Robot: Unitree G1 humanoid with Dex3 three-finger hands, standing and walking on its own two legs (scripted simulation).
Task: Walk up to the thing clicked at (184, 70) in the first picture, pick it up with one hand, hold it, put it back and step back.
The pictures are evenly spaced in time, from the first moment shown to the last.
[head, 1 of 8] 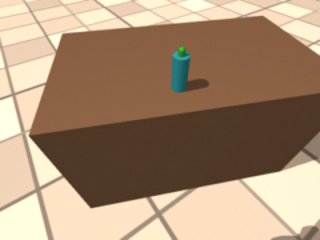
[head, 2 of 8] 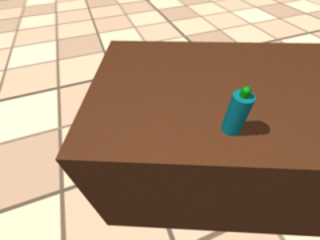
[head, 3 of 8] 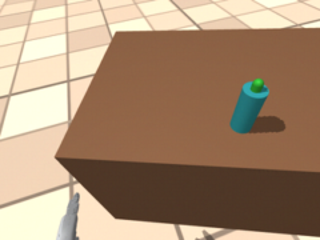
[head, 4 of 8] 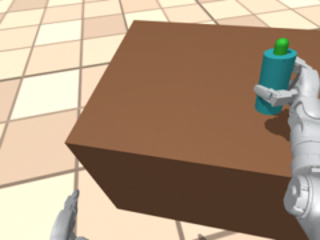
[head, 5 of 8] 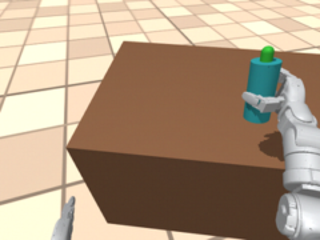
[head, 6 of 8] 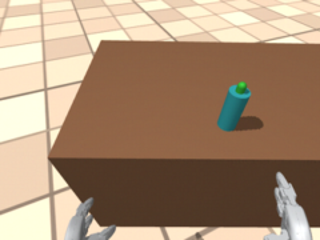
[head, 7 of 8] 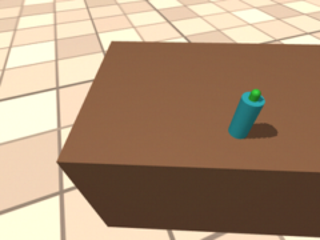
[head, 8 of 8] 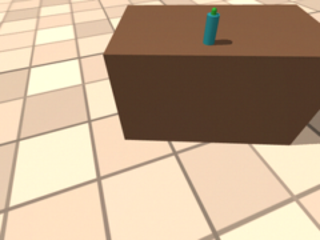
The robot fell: no
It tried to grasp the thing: yes
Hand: right
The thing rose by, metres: 0.22
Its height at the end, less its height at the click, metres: +0.00
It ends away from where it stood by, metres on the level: 0.02
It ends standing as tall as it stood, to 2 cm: yes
